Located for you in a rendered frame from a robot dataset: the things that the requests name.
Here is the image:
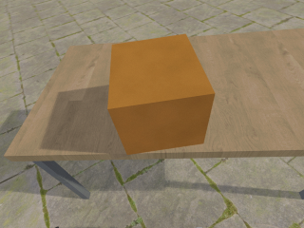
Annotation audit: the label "table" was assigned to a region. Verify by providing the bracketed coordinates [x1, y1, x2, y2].
[4, 28, 304, 200]

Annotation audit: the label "carton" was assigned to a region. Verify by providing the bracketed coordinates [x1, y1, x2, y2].
[107, 33, 216, 155]

